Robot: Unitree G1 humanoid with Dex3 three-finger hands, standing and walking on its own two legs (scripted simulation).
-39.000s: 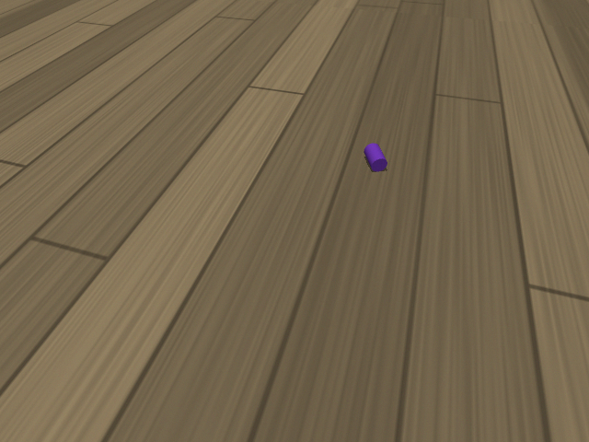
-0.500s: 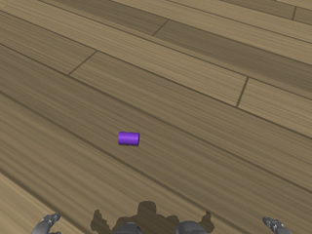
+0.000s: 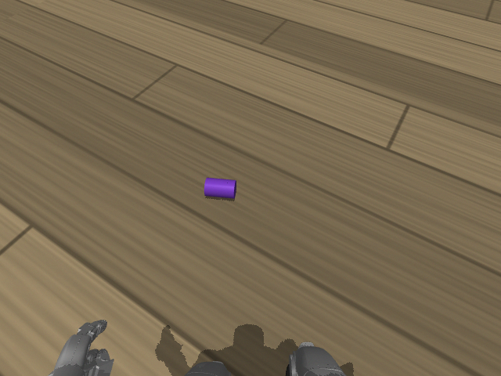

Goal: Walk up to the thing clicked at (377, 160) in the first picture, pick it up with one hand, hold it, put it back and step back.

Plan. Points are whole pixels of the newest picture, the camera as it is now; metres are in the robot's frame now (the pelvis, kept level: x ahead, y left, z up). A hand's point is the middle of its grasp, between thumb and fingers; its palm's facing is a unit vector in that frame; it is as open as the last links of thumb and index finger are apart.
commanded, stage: step back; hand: left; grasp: from above
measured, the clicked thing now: (220, 188) +0.91 +0.20 -0.71
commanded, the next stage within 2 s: stand in 1.48 s
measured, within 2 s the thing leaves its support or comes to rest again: neither
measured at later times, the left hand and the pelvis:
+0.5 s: hand out of the picture -0.11 +0.23 -0.12, palm faces +0.00 -0.90 -0.43, open 7.4 cm; pelvis -0.17 -0.04 +0.01, yaw -2 degrees
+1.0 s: hand out of the picture -0.12 +0.22 -0.13, palm faces +0.07 -0.92 -0.37, open 7.3 cm; pelvis -0.18 -0.04 +0.01, yaw +2 degrees
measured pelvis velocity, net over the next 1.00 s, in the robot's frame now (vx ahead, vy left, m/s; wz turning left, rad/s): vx -0.18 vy -0.04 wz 0.03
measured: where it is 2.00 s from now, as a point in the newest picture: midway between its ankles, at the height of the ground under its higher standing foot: outside the picture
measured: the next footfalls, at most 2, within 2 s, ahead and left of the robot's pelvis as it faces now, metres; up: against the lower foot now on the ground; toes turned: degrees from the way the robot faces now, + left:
right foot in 0.30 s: -0.12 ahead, -0.15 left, +0.00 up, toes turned +1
left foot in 0.62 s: -0.15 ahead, +0.09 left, +0.00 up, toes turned +0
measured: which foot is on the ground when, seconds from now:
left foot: down 0.00-0.32, up 0.34-0.60, down 0.62-0.90, up 0.92-1.00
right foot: up 0.00-0.28, down 0.30-1.00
